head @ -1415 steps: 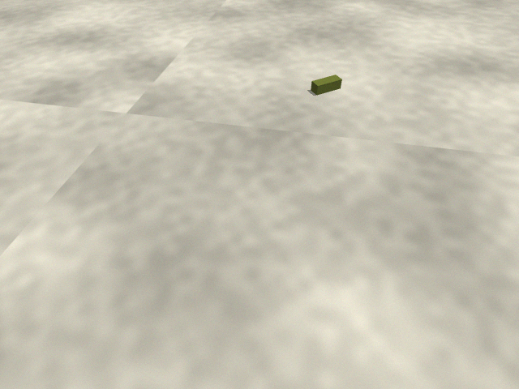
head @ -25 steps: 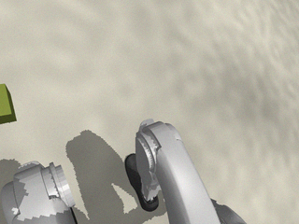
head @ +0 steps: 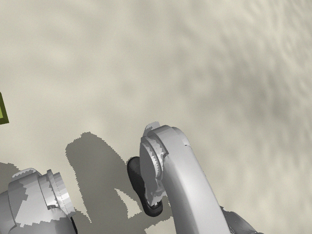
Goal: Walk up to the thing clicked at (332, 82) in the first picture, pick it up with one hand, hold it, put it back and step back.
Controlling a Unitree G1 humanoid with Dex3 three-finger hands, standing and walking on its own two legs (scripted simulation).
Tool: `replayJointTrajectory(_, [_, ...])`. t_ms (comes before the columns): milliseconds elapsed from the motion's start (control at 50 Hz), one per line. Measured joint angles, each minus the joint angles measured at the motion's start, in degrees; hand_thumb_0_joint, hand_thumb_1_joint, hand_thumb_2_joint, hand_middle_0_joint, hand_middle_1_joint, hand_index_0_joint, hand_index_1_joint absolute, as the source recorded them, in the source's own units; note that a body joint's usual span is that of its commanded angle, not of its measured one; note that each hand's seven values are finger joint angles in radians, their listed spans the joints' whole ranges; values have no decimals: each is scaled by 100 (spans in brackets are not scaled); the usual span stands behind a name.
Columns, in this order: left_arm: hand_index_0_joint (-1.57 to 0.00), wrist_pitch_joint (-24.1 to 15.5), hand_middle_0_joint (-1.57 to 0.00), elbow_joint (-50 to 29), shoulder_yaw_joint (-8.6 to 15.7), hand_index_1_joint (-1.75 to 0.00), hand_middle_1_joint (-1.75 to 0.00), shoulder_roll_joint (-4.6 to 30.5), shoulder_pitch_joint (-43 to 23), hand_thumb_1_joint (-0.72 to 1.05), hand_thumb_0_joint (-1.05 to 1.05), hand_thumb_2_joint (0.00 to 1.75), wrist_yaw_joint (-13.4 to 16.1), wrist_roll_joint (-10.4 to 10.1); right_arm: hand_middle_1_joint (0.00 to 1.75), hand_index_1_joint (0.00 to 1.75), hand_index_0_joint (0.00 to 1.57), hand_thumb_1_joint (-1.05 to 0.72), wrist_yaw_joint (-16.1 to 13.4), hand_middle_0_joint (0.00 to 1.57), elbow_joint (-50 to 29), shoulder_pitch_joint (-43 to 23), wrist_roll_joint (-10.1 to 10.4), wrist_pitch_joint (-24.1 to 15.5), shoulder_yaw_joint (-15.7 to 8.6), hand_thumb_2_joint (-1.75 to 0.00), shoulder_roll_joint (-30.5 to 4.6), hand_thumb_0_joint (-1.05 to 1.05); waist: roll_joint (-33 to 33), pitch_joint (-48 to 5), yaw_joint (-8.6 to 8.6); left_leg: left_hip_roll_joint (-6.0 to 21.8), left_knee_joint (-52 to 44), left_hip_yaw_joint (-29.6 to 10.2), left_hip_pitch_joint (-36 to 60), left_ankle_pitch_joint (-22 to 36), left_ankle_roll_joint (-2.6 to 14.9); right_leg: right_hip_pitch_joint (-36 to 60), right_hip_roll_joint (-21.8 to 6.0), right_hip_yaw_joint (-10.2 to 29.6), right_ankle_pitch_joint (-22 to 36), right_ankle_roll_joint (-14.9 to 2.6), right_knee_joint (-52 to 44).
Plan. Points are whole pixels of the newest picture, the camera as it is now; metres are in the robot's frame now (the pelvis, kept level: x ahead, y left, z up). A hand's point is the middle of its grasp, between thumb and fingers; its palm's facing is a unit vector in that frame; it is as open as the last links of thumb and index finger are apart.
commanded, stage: open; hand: left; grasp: from above
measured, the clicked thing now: out of the picture +0.47 +0.32 -0.26
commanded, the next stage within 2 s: withdraw in 0.54 s
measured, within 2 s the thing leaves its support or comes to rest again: rests again in 0.98 s
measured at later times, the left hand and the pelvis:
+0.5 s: hand out of the picture +0.46 +0.33 -0.23, palm faces -0.45 -0.11 -0.89, open 13.3 cm; pelvis +0.00 +0.00 +0.00, yaw -1 degrees
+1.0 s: hand out of the picture +0.49 +0.36 -0.14, palm faces -0.23 -0.07 -0.97, open 14.1 cm; pelvis +0.01 +0.00 +0.02, yaw +1 degrees
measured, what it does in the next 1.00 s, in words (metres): stands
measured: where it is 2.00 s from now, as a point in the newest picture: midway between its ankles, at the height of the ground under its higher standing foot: (112, 222)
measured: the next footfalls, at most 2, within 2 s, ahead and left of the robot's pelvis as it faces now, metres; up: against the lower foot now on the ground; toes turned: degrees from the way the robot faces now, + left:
none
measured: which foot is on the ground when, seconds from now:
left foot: down 0.00-1.00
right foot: down 0.00-1.00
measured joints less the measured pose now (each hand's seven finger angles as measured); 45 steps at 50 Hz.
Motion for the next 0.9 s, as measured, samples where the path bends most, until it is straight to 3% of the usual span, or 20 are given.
replayJointTrajectory(380, [-16,-20,-16,-227,117,-105,-105,68,77,-42,0,103,-122,-45,30,30,21,-90,-52,21,-68,38,28,147,-12,-90,-50,0,-4,33,2,-9,-14,-52,-1,26,-1,35,-4,-61,29,-72,-56])
replayJointTrajectory(720, [-11,-34,-9,-309,91,-110,-112,48,93,-44,0,104,-177,18,30,30,21,-89,-65,21,-116,64,68,162,13,-90,24,0,-10,-42,10,5,-25,-23,-25,35,43,28,1,-49,32,-97,-80])
replayJointTrajectory(820, [-10,26,-9,-760,295,-107,-108,-65,201,-50,0,101,-202,36,30,30,21,-90,-33,21,-142,175,83,154,-113,-90,36,0,30,-131,67,-9,-61,-3,-25,20,11,7,-25,-35,8,-133,-77])
replayJointTrajectory(900, [-9,317,-9,-1393,320,-105,-106,-419,396,-53,-1,100,-152,-192,30,30,21,-90,40,21,-7,316,174,182,-373,-90,99,0,186,-457,210,-9,-165,57,-45,-29,-17,-58,-59,13,-53,-144,-110])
